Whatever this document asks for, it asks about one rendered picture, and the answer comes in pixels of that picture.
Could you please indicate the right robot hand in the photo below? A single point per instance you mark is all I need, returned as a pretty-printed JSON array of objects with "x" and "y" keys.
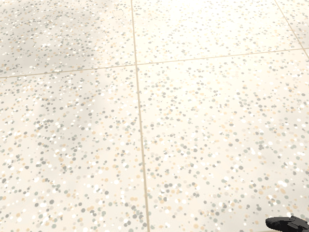
[{"x": 287, "y": 224}]

